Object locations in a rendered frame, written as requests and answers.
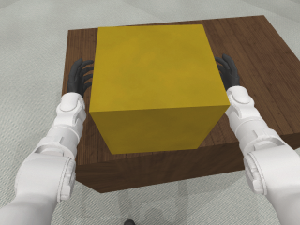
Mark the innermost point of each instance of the robot left upper arm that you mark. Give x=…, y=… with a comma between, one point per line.
x=44, y=182

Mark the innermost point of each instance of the robot left forearm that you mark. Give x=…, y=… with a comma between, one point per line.
x=65, y=133

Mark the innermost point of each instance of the robot right forearm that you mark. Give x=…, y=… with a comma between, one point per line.
x=247, y=125

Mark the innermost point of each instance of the carton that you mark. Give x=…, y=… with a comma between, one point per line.
x=155, y=88

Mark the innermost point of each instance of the robot right upper arm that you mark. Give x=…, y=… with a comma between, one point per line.
x=275, y=173

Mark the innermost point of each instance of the right robot hand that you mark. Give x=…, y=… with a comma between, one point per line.
x=229, y=72

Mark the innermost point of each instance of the left robot hand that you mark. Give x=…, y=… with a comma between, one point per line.
x=76, y=80

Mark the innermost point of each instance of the pedestal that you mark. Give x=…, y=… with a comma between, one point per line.
x=267, y=68

